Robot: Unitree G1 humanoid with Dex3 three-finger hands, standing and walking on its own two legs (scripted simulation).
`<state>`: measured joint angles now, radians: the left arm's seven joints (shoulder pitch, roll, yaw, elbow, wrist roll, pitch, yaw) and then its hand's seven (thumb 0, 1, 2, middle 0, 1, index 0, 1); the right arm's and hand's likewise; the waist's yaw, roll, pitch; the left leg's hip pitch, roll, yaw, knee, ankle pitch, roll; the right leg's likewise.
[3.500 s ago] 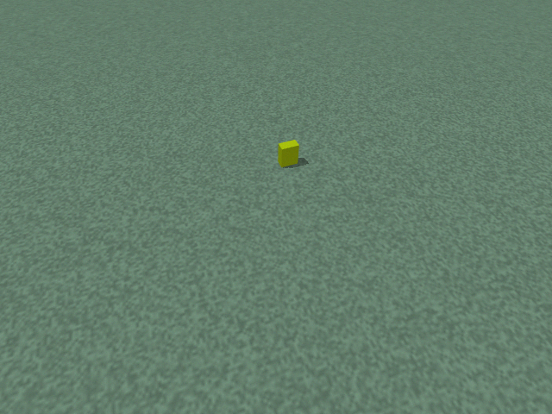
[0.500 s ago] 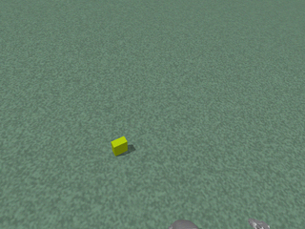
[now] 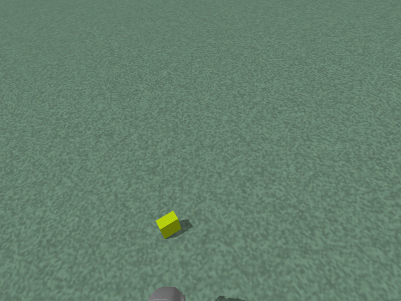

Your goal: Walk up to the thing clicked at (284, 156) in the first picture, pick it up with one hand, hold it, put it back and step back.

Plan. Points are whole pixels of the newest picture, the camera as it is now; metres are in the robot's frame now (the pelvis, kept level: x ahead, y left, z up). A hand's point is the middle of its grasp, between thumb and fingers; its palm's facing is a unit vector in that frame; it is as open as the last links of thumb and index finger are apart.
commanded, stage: walk up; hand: left
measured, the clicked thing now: (168, 225) +0.56 +0.23 -0.71
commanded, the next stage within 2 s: none
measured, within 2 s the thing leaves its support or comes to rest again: neither
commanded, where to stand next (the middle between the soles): +0.20 +0.03 m, yaw +1 degrees
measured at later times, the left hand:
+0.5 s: hand (78, 295) +0.17 +0.32 -0.17, palm faces -0.06 -0.95 -0.32, open 7.4 cm
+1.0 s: hand (98, 261) +0.24 +0.28 -0.15, palm faces -0.03 -0.95 -0.32, open 7.4 cm
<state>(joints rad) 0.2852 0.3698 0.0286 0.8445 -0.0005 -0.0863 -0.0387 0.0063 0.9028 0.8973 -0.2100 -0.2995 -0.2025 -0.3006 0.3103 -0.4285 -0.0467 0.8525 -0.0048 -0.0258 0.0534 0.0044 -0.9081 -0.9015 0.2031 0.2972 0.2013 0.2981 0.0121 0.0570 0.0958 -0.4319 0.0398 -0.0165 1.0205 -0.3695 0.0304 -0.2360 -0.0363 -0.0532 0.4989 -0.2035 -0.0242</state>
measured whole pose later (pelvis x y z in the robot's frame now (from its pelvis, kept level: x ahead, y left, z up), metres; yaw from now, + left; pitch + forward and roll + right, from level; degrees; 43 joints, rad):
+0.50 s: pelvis +0.11 +0.05 +0.00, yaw +0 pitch -3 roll -1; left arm 0.26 0.42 0.03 0.90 0.00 -0.01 -0.02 0.01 0.91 0.90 -0.21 -0.30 -0.20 -0.30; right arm 0.28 -0.38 -0.03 0.86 -0.02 -0.06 0.02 0.00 -0.90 -0.90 0.21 0.30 0.20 0.30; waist -0.01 -0.06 0.12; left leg -0.28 0.04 0.08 0.55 -0.23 0.03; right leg -0.43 -0.05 0.01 0.88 -0.37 -0.01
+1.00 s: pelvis +0.13 +0.04 +0.00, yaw +0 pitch -2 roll +0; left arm 0.08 0.35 0.00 1.06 0.00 -0.01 -0.02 0.01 0.90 0.90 -0.21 -0.30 -0.20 -0.30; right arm 0.15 -0.36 0.01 1.09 -0.01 -0.02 0.03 0.00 -0.91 -0.90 0.20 0.30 0.20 0.30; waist -0.01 -0.01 0.06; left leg -0.21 0.03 0.05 0.46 -0.21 0.00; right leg -0.22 -0.04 -0.03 0.47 -0.20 0.02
